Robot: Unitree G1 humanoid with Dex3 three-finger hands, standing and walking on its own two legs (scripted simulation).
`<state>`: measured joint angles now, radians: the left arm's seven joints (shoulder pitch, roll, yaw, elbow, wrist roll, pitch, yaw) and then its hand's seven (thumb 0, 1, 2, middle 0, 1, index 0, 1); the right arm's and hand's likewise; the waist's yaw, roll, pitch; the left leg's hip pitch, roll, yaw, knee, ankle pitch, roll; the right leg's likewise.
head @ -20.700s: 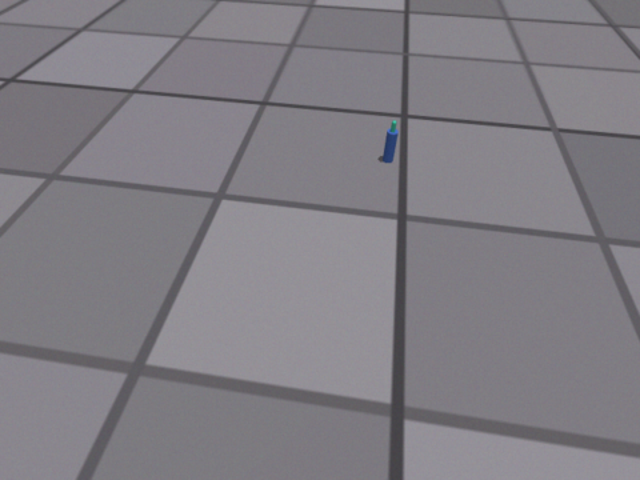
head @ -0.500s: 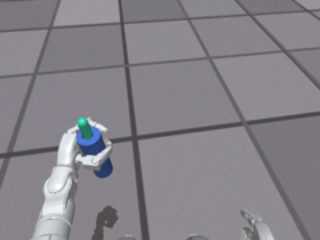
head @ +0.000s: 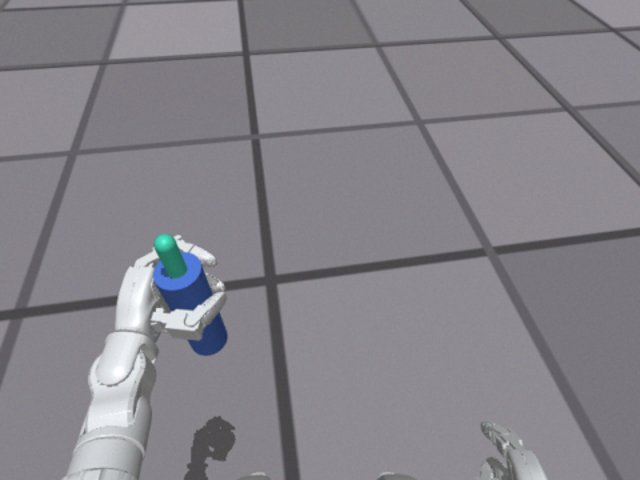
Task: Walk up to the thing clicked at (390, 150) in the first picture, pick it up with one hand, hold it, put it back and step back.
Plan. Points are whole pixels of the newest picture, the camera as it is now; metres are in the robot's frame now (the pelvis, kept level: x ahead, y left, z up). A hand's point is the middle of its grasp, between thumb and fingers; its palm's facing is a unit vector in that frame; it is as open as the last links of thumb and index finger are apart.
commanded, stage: hold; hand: left
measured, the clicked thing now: (189, 297) +0.33 +0.17 +0.04
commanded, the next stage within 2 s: crouch in 0.06 s
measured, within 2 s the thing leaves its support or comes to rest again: neither
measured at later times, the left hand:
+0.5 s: hand (204, 319) +0.33 +0.16 -0.01, palm faces -0.05 -1.00 +0.04, open 7.4 cm
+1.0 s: hand (229, 364) +0.36 +0.17 -0.25, palm faces -0.05 -1.00 -0.02, open 7.4 cm
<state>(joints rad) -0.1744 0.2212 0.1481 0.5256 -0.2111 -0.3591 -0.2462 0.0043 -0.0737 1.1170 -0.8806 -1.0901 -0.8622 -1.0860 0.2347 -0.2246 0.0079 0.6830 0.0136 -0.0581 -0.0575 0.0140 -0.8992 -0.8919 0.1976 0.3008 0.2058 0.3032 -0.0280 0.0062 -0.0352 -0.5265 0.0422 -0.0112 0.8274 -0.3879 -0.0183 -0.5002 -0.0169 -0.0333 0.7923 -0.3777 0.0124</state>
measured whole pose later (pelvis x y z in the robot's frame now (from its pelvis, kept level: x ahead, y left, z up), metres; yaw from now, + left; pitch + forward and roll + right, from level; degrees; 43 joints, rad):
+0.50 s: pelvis +0.00 +0.00 -0.02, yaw +0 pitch +10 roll -1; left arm -0.20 0.20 0.17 0.64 -0.19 -0.46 -0.25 0.00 -0.08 1.12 -0.88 -1.09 -0.86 -1.09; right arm 0.20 -0.23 -0.01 0.68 -0.01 -0.08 -0.02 0.01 -0.89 -0.89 0.20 0.30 0.21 0.30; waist -0.04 -0.01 -0.03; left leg -0.69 0.04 -0.02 0.95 -0.43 -0.02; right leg -0.66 -0.02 -0.03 0.91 -0.42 0.01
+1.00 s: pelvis -0.05 +0.00 -0.22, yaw -2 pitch +32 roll -3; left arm -0.50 0.30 0.30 0.95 -0.15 -0.73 -0.28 0.00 -0.08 1.13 -0.88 -1.10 -0.86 -1.10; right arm 0.14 -0.24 0.02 0.70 -0.07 -0.08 0.04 0.01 -0.89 -0.89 0.20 0.30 0.21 0.30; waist -0.09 0.00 -0.19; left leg -1.71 0.03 -0.06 1.82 -0.66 -0.02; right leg -1.68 -0.02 -0.04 1.79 -0.66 0.01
